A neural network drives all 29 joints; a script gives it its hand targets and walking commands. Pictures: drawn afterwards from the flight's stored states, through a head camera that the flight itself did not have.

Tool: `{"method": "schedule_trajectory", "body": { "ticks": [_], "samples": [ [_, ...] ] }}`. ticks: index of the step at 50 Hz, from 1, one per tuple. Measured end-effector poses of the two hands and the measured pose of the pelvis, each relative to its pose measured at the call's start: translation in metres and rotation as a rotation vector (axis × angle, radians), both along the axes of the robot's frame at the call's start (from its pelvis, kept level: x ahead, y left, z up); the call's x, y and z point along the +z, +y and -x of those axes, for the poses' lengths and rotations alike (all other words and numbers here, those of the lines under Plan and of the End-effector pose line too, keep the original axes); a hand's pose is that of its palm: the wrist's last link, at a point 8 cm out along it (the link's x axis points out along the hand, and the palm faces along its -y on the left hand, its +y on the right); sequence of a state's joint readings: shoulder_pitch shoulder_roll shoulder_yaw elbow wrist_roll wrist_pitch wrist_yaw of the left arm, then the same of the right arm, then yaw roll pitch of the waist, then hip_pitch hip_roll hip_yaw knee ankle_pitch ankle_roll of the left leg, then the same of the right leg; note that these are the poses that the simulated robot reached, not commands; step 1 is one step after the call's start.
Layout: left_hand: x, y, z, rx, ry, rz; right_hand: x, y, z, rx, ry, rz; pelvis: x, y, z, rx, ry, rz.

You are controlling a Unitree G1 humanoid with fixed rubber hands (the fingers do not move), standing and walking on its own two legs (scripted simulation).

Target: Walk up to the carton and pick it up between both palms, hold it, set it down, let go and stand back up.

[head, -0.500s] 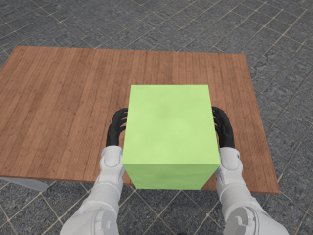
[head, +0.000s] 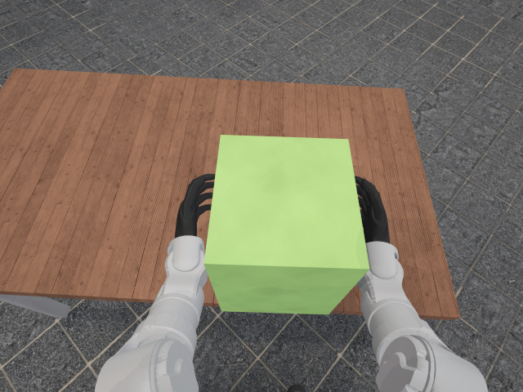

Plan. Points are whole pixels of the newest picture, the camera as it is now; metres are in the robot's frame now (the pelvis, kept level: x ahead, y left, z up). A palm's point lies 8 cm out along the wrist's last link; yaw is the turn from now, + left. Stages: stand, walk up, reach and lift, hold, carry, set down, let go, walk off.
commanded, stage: set down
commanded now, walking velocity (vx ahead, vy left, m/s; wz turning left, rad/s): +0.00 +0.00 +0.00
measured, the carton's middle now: (279, 232) +0.39 -0.01 -0.06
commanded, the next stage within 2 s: none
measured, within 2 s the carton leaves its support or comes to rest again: neither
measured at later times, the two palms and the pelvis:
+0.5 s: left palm (162, 210) +0.39 +0.18 +0.00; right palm (399, 212) +0.40 -0.19 +0.00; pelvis -0.03 +0.01 -0.03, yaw -2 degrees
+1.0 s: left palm (156, 173) +0.41 +0.17 +0.08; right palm (420, 178) +0.42 -0.19 +0.08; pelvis -0.04 -0.01 -0.02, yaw +1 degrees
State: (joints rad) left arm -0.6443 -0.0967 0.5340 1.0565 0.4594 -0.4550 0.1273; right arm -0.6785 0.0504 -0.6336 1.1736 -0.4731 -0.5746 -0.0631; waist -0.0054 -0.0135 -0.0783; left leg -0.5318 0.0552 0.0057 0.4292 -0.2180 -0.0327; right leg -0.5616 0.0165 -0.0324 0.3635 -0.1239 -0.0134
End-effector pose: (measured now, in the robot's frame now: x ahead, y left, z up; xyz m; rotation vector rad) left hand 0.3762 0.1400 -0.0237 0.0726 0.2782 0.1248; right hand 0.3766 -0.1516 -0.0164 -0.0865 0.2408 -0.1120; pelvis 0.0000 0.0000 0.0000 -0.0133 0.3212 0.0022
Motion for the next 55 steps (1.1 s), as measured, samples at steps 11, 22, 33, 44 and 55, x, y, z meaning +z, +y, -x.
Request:
{"method": "schedule_trajectory", "body": {
  "ticks": [11, 22, 33, 44, 55],
  "samples": [
    [-0.021, 0.007, -0.01, 0.022, 0.052, 0.041, -0.023, 0.0, -0.01, -0.008, 0.082, -0.041, -0.016, 0.009, 0.007, -0.038, 0.108, 0.014],
    [0.017, 0.033, -0.015, 0.042, -0.023, 0.006, 0.004, -0.022, -0.026, -0.002, 0.002, -0.052, -0.027, 0.01, 0.02, -0.028, 0.105, 0.015],
    [0.044, 0.042, -0.013, 0.039, -0.053, 0.033, 0.054, -0.074, -0.025, -0.029, -0.017, -0.013, -0.033, -0.007, 0.044, -0.018, 0.083, -0.007],
    [0.083, 0.021, -0.022, -0.004, -0.081, 0.052, 0.082, -0.049, -0.035, 0.043, -0.012, -0.073, -0.027, -0.016, 0.046, 0.005, 0.051, -0.015],
    [0.119, 0.041, -0.033, 0.007, -0.08, 0.037, 0.106, -0.047, -0.041, -0.011, -0.039, -0.094, -0.009, -0.012, 0.028, 0.011, -0.032, -0.012]
  ]
}}
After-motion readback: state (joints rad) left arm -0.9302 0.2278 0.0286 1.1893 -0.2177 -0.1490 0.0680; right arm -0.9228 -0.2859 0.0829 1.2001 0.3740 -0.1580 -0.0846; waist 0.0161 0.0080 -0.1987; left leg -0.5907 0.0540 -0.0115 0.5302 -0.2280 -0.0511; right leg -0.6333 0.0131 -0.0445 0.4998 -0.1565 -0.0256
